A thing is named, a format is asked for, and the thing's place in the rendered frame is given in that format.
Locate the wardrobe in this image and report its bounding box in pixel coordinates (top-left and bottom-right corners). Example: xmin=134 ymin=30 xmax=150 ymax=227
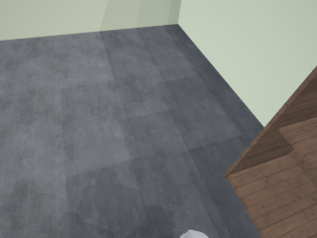
xmin=223 ymin=65 xmax=317 ymax=238

